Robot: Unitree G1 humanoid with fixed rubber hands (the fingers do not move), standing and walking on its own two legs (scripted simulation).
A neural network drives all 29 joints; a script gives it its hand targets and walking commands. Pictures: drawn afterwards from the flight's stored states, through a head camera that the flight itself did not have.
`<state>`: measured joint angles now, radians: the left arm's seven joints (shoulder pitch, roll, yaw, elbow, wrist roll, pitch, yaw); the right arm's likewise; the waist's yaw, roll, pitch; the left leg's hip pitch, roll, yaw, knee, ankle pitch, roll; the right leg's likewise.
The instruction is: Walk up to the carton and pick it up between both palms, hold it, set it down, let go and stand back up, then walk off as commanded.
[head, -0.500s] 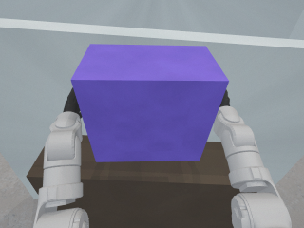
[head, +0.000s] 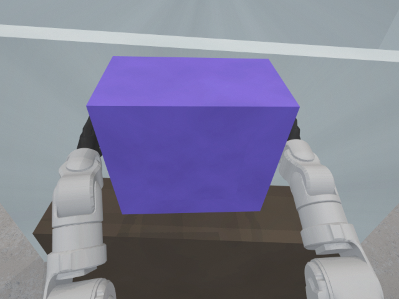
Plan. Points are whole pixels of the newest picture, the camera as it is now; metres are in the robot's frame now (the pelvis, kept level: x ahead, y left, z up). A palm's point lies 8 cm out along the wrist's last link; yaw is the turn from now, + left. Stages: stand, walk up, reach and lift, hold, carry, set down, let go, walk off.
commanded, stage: hold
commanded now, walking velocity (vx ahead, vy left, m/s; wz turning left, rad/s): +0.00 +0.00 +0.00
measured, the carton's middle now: (192, 139) +0.37 +0.00 +0.20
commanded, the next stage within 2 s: set down in 1.26 s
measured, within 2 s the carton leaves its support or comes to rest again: neither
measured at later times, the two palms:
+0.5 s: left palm (89, 149) +0.35 +0.18 +0.19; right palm (287, 138) +0.36 -0.19 +0.21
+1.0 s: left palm (91, 152) +0.35 +0.18 +0.19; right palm (285, 142) +0.36 -0.19 +0.20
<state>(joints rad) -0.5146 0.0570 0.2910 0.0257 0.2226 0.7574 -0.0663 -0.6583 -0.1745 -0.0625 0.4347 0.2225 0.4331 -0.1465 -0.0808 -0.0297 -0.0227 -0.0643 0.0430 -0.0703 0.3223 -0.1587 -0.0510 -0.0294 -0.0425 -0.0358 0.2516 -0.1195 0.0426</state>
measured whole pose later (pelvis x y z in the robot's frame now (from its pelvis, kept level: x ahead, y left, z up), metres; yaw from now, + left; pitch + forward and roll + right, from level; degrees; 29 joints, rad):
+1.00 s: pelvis -0.01 +0.00 +0.00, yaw +0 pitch -6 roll -1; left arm -0.56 0.06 0.32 0.09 0.25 0.75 -0.08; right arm -0.69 -0.15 -0.09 0.49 0.18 0.43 -0.14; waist -0.08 -0.03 0.00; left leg -0.06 0.04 -0.08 0.31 -0.14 -0.05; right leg -0.04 -0.04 -0.04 0.26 -0.11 0.04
